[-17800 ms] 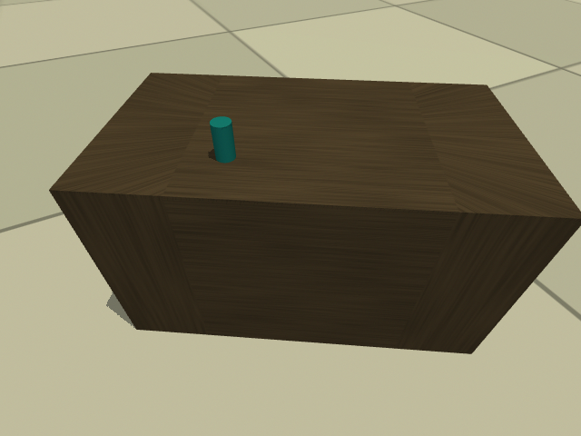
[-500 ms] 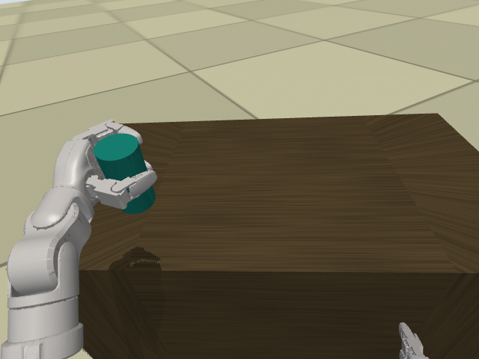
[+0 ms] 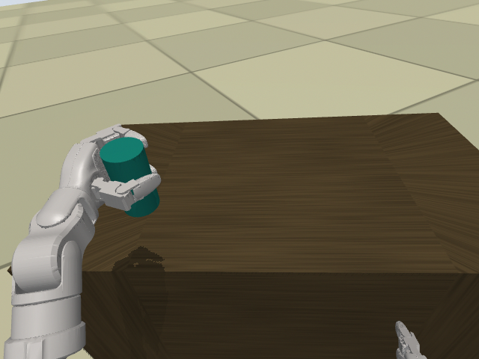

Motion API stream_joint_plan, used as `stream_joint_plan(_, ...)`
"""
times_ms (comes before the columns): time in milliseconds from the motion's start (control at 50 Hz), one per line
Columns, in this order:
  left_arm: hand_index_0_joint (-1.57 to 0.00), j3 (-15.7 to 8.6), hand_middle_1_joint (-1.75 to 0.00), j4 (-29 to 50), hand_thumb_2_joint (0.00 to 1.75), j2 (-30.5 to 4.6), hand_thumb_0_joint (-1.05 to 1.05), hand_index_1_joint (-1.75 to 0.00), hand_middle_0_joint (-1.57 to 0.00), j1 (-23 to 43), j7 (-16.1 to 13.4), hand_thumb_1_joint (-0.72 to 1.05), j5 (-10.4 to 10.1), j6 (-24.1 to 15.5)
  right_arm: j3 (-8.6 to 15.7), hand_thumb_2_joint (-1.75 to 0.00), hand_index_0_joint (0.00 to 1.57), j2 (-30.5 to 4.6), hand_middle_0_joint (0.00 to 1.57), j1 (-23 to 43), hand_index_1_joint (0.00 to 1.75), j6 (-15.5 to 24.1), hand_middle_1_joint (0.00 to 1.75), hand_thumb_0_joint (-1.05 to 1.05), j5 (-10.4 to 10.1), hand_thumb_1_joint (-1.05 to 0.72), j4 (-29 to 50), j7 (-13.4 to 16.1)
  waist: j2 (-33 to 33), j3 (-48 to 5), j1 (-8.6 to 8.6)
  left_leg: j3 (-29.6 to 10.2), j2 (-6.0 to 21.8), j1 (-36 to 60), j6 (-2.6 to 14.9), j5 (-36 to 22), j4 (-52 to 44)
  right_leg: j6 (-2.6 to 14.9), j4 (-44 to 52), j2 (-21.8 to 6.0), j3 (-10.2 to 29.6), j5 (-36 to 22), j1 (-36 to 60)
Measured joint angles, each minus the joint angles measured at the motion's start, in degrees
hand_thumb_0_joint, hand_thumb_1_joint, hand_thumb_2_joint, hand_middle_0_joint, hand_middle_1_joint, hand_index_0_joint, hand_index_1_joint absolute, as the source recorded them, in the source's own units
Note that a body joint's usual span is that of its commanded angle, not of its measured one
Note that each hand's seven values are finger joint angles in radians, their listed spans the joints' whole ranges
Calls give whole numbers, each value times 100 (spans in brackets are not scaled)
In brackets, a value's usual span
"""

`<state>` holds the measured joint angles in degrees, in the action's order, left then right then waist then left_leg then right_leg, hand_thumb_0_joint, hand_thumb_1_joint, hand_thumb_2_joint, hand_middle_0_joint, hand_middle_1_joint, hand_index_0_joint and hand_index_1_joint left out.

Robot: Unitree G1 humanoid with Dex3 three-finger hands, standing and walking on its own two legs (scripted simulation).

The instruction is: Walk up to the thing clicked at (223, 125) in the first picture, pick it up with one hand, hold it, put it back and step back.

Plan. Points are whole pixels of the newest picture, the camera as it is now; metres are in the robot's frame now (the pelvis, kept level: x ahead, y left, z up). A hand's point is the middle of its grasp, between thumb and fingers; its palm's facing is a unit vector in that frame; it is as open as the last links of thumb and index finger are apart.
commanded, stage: hold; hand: left
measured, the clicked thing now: (132, 178) +0.33 +0.16 +0.23
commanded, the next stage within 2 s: crouch in 0.72 s
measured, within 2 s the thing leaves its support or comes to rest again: neither
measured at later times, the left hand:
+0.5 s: hand (132, 174) +0.33 +0.16 +0.24, palm faces +0.01 -1.00 -0.02, open 8.7 cm
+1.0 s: hand (137, 177) +0.34 +0.16 +0.23, palm faces +0.03 -1.00 -0.02, open 8.7 cm
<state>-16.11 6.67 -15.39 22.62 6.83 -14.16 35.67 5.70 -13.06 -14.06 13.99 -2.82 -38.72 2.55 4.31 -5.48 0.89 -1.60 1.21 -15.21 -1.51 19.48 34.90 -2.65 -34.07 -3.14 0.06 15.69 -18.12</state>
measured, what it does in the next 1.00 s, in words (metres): stands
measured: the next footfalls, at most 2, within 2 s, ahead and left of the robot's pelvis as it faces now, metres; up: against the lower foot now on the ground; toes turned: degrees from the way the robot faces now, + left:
none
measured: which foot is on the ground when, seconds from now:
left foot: down 0.00-1.00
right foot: down 0.00-1.00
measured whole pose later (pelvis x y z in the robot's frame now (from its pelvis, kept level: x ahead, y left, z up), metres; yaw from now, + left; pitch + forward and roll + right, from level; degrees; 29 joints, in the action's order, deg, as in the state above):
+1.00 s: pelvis +0.00 +0.00 +0.00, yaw +0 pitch +0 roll +0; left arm -14.4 5.6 -14.6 22.8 5.5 -13.2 35.4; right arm 5.1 -12.5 -13.0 14.5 -2.6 -40.5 2.6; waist 4.0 -4.6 1.3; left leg -1.6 1.1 -15.7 -1.4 19.1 34.9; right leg -2.7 -34.1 -3.2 0.1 15.3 -18.6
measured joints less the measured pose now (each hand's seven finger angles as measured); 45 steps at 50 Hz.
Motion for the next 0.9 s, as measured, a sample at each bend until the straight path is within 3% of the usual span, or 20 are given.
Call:
stream_joint_plan(220, -86, -5, -123, 368, 116, 76, -1, -123, -84, -304, -86, -36, 31, -89, 56, -6, 6, 10, 5, -23, 5, -24, 5, -1, 15, 53, -2, -18, 2, 23, 15, -1, 6, -2, 1, 9, 19, -1, -13, 6, 0, 5, 0)
stream_joint_plan(500, -86, 65, -123, -1, 116, -12, -1, -123, -84, -26, 24, -36, 30, 7, -36, -6, 6, 17, 5, 56, 5, 44, 5, -1, 10, 53, -9, 14, -21, 22, 16, 0, -12, 1, 9, -33, -17, -6, 21, -11, 1, -34, 5)
stream_joint_plan(760, -86, -58, -123, -67, 116, -14, -1, -123, -84, 213, -170, -36, 39, -18, 22, -6, 6, 23, 5, -13, 5, 19, 5, -1, 15, 53, -79, 21, 0, -6, -19, 26, 9, 11, 6, -13, -4, -5, 19, 11, 26, -32, 5)
stream_joint_plan(900, -86, 64, -123, 54, 116, 48, -1, -123, -84, -8, -67, -36, 42, 66, 3, -6, 5, -4, 5, 20, 5, -3, 5, -1, -1, 53, -57, -12, 19, 26, 24, 22, -1, 2, 14, -28, -19, -11, 35, 1, 22, -45, 1)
